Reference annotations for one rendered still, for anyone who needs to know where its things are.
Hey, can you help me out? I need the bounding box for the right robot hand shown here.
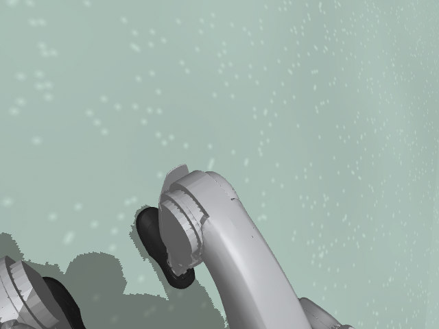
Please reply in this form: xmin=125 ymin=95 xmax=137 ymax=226
xmin=298 ymin=297 xmax=342 ymax=329

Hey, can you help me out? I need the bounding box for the left robot foot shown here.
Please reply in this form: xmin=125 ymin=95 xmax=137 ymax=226
xmin=42 ymin=277 xmax=86 ymax=329

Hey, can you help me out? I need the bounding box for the right robot foot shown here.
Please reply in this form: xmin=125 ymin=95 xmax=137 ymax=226
xmin=136 ymin=207 xmax=195 ymax=289

